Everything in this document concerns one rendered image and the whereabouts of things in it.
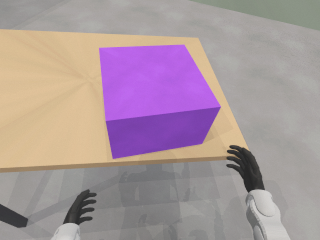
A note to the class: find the table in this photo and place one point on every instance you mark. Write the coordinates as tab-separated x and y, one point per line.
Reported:
52	114

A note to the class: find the left robot hand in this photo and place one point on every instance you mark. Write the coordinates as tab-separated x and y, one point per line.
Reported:
75	211

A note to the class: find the carton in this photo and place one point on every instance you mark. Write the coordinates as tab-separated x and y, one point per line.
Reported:
155	99

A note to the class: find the robot right forearm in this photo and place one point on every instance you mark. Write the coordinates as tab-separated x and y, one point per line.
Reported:
264	216

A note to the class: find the robot left forearm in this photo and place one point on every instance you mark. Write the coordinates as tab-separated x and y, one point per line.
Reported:
67	231

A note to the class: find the right robot hand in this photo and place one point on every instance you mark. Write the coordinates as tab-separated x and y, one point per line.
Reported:
248	169

